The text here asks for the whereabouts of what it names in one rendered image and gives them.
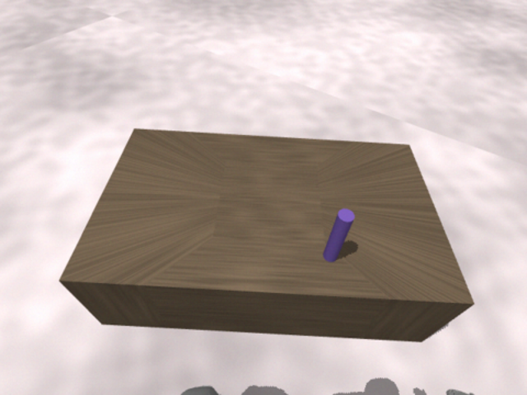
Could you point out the can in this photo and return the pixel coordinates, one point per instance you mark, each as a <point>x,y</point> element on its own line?
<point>338,234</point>

